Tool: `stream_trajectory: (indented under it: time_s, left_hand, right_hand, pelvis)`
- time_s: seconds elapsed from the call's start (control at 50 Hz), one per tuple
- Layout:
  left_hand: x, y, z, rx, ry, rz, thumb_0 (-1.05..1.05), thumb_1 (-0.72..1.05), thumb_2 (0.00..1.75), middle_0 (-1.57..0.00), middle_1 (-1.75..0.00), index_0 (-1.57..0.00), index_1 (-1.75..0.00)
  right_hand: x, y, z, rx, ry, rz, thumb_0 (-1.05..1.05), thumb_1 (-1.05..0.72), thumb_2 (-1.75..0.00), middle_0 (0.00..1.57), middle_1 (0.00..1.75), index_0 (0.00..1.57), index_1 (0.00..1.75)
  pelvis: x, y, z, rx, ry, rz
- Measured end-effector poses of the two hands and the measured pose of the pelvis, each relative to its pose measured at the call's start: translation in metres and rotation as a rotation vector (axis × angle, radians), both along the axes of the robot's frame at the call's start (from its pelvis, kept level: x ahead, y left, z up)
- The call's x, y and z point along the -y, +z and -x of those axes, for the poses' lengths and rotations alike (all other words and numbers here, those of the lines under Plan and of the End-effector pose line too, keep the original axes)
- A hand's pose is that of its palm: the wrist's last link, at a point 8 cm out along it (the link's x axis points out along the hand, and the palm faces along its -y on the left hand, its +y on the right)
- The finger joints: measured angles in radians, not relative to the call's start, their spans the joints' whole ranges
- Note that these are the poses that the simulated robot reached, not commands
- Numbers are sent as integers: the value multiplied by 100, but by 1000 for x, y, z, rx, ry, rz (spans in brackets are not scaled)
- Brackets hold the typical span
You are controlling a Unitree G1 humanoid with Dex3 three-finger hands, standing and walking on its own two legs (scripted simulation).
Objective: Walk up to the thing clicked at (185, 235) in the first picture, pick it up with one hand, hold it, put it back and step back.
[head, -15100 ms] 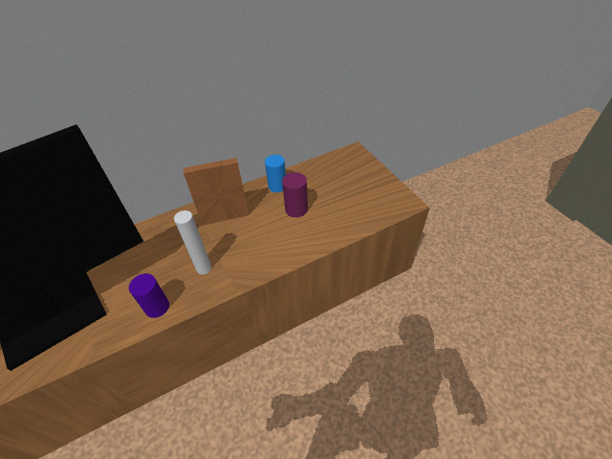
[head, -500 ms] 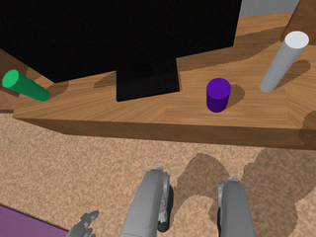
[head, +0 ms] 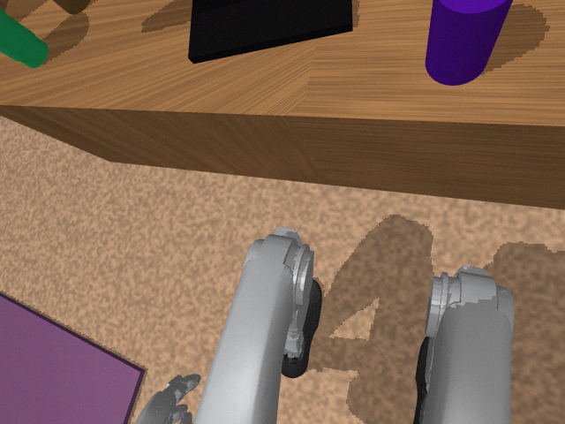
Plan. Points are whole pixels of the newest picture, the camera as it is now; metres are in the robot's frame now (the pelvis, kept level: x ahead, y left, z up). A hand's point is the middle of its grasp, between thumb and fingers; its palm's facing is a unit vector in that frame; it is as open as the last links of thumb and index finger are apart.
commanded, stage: close in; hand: right
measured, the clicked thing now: out of the picture +0.61 -0.26 +0.08
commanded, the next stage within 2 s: rest palm in 0.50 s
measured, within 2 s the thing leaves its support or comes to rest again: neither
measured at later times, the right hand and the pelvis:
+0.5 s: hand out of the picture +0.58 -0.27 +0.05, palm faces +0.19 +0.98 -0.02, open 17.0 cm; pelvis +0.01 +0.00 +0.02, yaw -3 degrees
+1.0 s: hand out of the picture +0.59 -0.25 +0.04, palm faces +0.19 +0.98 -0.02, open 16.4 cm; pelvis +0.01 +0.00 +0.01, yaw -4 degrees
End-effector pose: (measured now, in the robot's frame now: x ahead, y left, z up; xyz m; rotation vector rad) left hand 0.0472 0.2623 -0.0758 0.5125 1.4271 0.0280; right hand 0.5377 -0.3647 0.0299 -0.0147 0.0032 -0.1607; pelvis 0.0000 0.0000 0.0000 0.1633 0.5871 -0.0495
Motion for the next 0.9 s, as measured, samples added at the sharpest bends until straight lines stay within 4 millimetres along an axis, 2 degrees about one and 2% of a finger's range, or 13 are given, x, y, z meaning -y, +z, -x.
stream_trajectory:
  time_s: [0.1,0.2,0.3,0.42,0.72,0.9]
  left_hand:
    - [-2,-8,20,-38,51,-16,0,91,89,-20,-30,-21,-29]
    - [-2,-4,27,-53,91,-16,0,91,89,-20,-30,-21,-29]
    - [-2,5,21,-30,106,-2,0,90,90,-20,-30,-21,-29]
    - [-8,10,9,-17,101,3,0,90,90,-20,-30,-21,-29]
    - [-17,7,-21,-11,65,-8,0,89,91,-20,-29,-20,-30]
    - [-16,4,-22,-10,67,6,0,88,92,-21,-29,-20,-30]
  right_hand:
    - [-16,-3,-8,2,-10,20,-1,34,-4,9,2,7,2]
    - [-30,12,-14,-6,-9,24,-1,35,-4,9,3,6,2]
    - [-41,23,-17,-32,-5,14,-1,38,-5,8,3,6,3]
    - [-48,22,-15,-50,-13,-4,-1,40,-6,7,4,5,3]
    - [-58,21,-17,-26,-31,8,-1,40,-8,7,4,4,4]
    - [-64,20,-22,-34,-22,7,-1,39,-5,16,6,13,6]
  pelvis:
    - [1,-11,2,4,1,1]
    - [1,-5,-2,-7,-4,10]
    - [1,6,-6,-20,-11,19]
    - [0,14,-10,-35,-16,31]
    - [-4,19,-15,-53,-28,52]
    - [-4,18,-16,-54,-27,53]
